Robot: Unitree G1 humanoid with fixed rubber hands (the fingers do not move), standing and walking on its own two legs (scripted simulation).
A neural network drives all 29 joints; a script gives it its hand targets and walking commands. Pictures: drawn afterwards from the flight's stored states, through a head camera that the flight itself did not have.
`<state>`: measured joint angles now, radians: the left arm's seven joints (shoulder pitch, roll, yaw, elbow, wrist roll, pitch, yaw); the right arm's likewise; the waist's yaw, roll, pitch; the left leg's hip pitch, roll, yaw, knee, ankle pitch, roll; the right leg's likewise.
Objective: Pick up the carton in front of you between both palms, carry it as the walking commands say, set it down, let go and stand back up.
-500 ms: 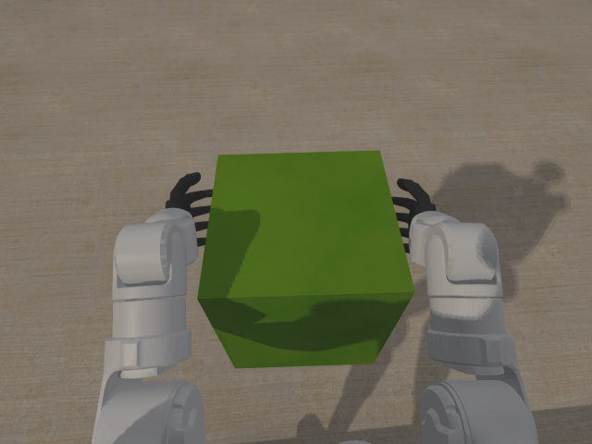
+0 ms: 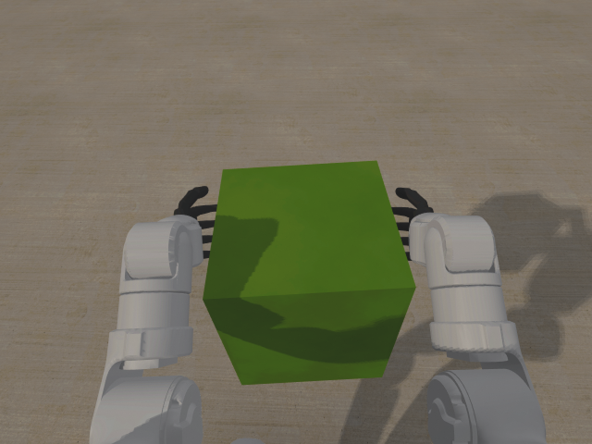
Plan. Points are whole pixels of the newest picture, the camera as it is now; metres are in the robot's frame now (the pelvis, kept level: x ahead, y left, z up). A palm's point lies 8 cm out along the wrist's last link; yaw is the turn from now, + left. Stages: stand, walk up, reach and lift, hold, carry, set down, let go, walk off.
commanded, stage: carry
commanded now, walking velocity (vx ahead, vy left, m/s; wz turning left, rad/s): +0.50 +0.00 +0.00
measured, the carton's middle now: (306, 278) +0.35 +0.01 +0.02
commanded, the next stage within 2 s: none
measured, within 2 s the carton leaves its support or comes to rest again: neither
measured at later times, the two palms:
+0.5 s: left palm (241, 94) +0.69 +0.14 +0.11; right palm (405, 104) +0.66 -0.16 +0.11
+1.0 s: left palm (262, 34) +0.91 +0.12 +0.12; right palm (397, 36) +0.92 -0.18 +0.12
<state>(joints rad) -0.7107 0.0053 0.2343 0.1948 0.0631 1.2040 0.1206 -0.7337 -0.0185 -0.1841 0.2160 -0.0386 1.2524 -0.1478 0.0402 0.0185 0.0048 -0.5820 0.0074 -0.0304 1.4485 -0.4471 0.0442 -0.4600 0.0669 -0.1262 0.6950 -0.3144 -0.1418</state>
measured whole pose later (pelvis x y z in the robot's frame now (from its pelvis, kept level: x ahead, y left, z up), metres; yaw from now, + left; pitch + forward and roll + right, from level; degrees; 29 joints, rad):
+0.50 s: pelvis +0.34 +0.02 +0.04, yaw -3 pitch +7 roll -2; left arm -0.48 -0.08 0.20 -0.07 0.07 1.06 0.12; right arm -0.45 0.08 -0.19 -0.09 -0.05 1.10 -0.15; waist -0.03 0.04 0.04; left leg -0.28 0.02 0.14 0.32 -0.16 0.08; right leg -0.53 -0.02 -0.04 0.88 -0.37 0.02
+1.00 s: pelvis +0.65 -0.04 +0.03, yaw +1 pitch +4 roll +1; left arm -0.17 -0.13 0.11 -0.28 0.11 1.19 0.10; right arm -0.15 0.13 -0.11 -0.30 -0.13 1.23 -0.09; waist 0.02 0.00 -0.14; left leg -0.57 0.11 0.12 0.65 -0.16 -0.01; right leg -0.06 -0.04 -0.21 0.28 -0.28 -0.02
